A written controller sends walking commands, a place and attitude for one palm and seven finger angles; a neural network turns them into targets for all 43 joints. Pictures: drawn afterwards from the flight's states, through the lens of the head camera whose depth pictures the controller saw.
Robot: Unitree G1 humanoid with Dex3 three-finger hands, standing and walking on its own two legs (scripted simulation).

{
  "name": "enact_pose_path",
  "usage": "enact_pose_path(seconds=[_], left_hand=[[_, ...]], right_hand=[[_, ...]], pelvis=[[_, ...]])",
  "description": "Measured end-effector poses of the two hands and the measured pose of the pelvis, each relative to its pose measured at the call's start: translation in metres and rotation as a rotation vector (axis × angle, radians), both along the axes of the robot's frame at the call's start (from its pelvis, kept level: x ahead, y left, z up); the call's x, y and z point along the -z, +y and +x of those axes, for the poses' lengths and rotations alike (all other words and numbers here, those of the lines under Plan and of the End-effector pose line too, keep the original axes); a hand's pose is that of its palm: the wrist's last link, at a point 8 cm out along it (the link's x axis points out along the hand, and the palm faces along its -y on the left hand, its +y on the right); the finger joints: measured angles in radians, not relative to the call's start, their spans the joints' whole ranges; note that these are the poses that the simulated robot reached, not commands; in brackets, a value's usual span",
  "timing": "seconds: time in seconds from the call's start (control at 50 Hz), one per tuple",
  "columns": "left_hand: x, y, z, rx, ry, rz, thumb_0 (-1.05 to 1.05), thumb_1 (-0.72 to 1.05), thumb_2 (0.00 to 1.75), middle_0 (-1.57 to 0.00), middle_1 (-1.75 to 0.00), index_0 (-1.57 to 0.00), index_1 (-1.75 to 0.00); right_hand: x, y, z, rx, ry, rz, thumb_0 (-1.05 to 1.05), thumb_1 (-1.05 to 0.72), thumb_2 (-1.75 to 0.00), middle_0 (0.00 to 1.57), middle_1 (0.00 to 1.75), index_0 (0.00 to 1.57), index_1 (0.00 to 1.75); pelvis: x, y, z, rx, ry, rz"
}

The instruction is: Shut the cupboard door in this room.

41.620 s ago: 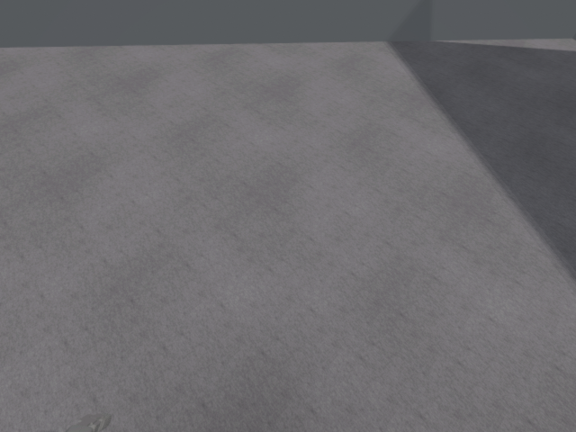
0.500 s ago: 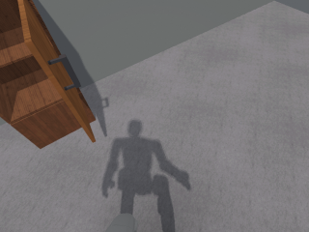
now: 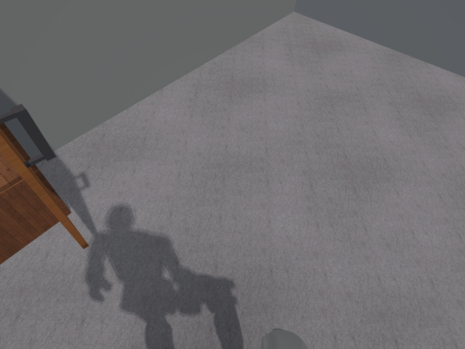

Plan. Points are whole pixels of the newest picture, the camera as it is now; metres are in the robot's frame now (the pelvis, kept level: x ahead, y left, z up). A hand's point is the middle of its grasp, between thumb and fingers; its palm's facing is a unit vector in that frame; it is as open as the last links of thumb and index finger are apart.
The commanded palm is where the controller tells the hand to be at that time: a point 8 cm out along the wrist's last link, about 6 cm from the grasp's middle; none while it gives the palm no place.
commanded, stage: walk around to get in front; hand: left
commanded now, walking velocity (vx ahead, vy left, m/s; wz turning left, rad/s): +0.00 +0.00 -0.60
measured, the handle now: (25, 139) +0.47 +0.49 +0.01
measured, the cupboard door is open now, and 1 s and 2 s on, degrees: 83 83 83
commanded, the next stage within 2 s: none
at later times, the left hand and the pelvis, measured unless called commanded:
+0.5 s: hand (178, 325) +0.18 +0.12 -0.16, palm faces -0.32 -0.91 -0.26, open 7.4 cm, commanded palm none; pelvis +0.01 -0.04 -0.01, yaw -19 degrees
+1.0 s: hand (184, 303) +0.22 +0.12 -0.17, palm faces -0.56 -0.80 -0.23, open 7.4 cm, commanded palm none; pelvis +0.03 -0.01 -0.01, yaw -38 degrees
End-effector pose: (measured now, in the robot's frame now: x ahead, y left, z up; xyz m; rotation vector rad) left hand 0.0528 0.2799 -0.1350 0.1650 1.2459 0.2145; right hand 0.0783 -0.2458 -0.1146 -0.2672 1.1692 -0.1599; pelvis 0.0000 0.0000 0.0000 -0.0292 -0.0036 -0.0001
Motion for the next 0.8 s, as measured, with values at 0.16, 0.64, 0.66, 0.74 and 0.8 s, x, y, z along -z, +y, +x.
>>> enact_pose_path(seconds=[0.16,0.64,0.66,0.74,0.8], left_hand=[[0.003,-0.042,0.080,0.207,-0.027,-0.008,0.01,0.91,0.90,-0.20,-0.30,-0.19,-0.29],[0.003,-0.090,0.139,0.451,-0.041,-0.008,0.00,0.90,0.90,-0.21,-0.30,-0.20,-0.30],[0.008,-0.085,0.141,0.453,-0.036,-0.011,0.00,0.90,0.90,-0.21,-0.30,-0.20,-0.30],[0.016,-0.071,0.150,0.479,-0.003,-0.012,0.00,0.90,0.90,-0.21,-0.30,-0.20,-0.30],[0.011,-0.069,0.158,0.509,0.016,-0.016,0.01,0.91,0.90,-0.20,-0.30,-0.20,-0.30]], right_hand=[[0.020,-0.020,-0.077,0.214,0.116,0.030,0.01,-0.91,-0.90,0.20,0.30,0.20,0.30],[0.014,-0.044,-0.059,0.416,-0.059,0.020,0.01,-0.91,-0.90,0.20,0.30,0.20,0.29],[0.014,-0.040,-0.057,0.421,-0.073,0.009,0.01,-0.91,-0.90,0.20,0.30,0.20,0.29],[0.006,-0.023,-0.064,0.449,-0.084,-0.009,0.00,-0.91,-0.90,0.20,0.30,0.20,0.29],[0.000,-0.012,-0.077,0.491,-0.065,-0.007,0.00,-0.91,-0.90,0.20,0.30,0.20,0.29]], pelvis=[[0.008,-0.013,0.006,0.128,-0.001,0.009],[0.010,-0.017,0.023,0.401,0.002,0.042],[0.013,-0.013,0.026,0.413,0.006,0.034],[0.013,-0.003,0.030,0.473,-0.004,0.028],[0.006,0.000,0.033,0.513,-0.007,0.013]])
